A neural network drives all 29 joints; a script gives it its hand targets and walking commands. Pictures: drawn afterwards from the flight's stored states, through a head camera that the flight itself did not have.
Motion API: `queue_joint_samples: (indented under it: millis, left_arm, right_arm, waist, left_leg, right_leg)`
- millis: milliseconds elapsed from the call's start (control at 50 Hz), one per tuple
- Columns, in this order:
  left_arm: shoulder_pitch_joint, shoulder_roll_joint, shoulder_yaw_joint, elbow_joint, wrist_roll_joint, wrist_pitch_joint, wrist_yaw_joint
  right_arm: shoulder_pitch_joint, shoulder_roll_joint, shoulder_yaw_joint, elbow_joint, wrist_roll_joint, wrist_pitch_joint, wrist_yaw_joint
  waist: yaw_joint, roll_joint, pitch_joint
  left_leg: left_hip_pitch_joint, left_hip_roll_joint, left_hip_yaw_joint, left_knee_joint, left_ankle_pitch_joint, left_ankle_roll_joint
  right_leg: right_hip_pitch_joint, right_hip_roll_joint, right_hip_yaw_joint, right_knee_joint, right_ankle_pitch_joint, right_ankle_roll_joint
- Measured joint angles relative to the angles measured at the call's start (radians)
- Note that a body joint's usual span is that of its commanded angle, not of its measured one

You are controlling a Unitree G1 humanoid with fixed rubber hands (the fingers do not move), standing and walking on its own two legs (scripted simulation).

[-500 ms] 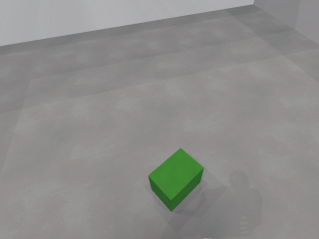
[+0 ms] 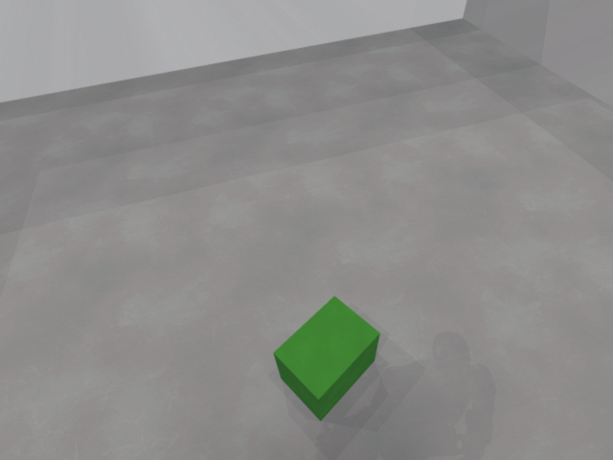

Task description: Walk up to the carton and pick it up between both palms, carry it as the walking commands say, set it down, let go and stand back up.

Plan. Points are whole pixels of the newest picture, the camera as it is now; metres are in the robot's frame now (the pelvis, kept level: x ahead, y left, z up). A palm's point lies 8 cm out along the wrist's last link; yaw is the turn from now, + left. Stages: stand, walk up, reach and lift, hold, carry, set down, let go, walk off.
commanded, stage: walk up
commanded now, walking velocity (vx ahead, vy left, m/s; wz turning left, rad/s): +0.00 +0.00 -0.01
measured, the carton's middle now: (327, 357) +0.52 -0.01 -0.67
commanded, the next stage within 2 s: none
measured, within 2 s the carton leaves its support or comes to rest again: neither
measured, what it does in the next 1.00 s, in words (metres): stands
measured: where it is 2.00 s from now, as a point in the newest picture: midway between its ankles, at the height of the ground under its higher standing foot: outside the picture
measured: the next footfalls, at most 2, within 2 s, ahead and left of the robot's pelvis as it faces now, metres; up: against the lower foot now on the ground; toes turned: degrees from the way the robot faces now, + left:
left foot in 1.60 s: +0.15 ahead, +0.23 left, +0.00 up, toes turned -22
right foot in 1.90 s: +0.11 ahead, +0.10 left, +0.00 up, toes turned -41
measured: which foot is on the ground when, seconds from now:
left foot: down 0.00-1.00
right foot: down 0.00-1.00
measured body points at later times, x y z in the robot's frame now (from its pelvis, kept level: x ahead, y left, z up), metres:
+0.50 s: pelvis +0.04 -0.01 +0.00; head +0.04 -0.02 +0.45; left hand +0.03 +0.20 -0.16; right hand +0.01 -0.22 -0.17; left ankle -0.03 +0.12 -0.74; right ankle +0.03 -0.10 -0.74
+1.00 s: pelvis +0.04 +0.00 -0.02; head +0.06 +0.01 +0.43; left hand +0.08 +0.24 -0.17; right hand +0.02 -0.22 -0.17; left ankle -0.03 +0.12 -0.74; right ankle +0.03 -0.10 -0.74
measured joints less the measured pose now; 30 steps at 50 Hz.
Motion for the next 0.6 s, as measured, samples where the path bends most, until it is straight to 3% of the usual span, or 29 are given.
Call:
queue_joint_samples:
  millis: [340, 600]
  left_arm:
    - [0.051, -0.01, 0.004, 0.025, -0.008, -0.012, -0.003]
    - [0.034, 0.002, 0.009, 0.025, -0.013, -0.019, 0.001]
  right_arm:
    - [-0.001, -0.016, 0.002, 0.017, 0.002, -0.007, -0.006]
    - [0.016, -0.003, 0.006, 0.027, 0.001, -0.009, -0.01]
  waist:
    - [0.017, -0.018, -0.011]
    - [0.008, -0.011, -0.018]
  left_leg:
    - [0.034, 0.031, -0.011, -0.032, -0.018, -0.026]
    - [0.061, 0.038, -0.007, -0.048, -0.038, -0.029]
  right_leg:
    - [0.034, 0.032, -0.009, -0.032, -0.02, -0.022]
    - [0.052, 0.04, -0.004, -0.033, -0.047, -0.022]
